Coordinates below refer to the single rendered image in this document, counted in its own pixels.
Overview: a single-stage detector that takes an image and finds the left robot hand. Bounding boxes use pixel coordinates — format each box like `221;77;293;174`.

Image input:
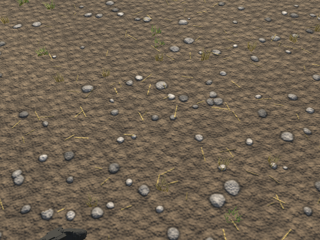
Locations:
39;227;87;240

